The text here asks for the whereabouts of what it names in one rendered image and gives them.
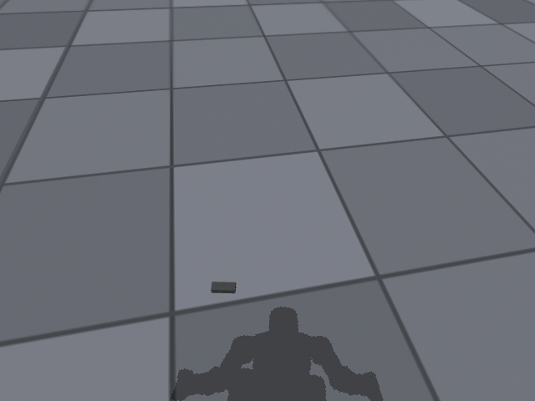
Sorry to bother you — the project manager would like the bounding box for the small box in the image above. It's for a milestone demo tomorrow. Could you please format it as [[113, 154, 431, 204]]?
[[211, 282, 236, 293]]

